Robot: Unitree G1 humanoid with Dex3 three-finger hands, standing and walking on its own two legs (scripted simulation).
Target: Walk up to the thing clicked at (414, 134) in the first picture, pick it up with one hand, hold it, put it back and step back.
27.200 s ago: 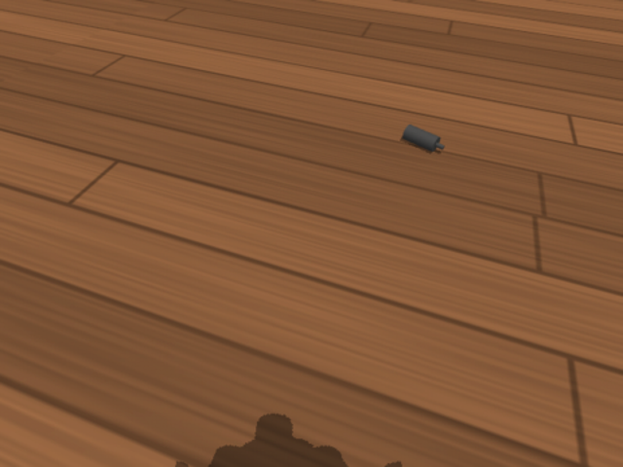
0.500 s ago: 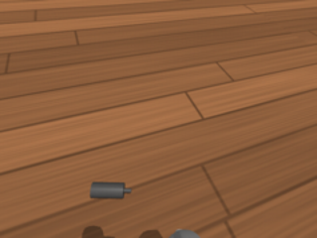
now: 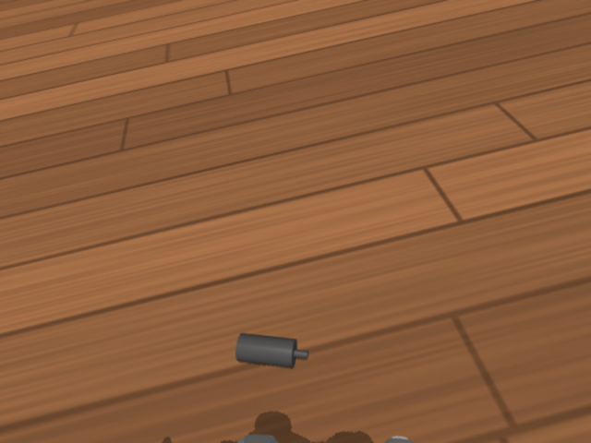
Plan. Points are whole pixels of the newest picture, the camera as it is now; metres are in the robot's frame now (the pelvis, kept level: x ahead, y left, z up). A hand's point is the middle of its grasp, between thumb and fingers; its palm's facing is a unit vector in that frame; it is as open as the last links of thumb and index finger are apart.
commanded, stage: walk up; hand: left
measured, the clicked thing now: (273, 350) +0.50 +0.19 -0.71
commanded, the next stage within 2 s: none
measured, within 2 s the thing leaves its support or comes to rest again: neither
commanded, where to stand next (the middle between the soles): +0.10 +0.01 m, yaw -6 degrees
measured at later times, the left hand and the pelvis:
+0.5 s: hand out of the picture +0.15 +0.26 -0.16, palm faces -0.09 -0.94 -0.34, open 7.4 cm; pelvis +0.04 +0.00 -0.01, yaw -1 degrees
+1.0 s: hand out of the picture +0.09 +0.31 -0.14, palm faces -0.12 -0.91 -0.40, open 7.4 cm; pelvis -0.01 +0.02 +0.01, yaw -5 degrees
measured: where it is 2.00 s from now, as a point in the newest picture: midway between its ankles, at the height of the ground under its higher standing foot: outside the picture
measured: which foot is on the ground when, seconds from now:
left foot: up 0.00-0.06, down 0.08-0.48, up 0.50-0.74, down 0.76-1.00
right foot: down 0.00-0.10, up 0.12-0.42, down 0.44-0.80, up 0.82-1.00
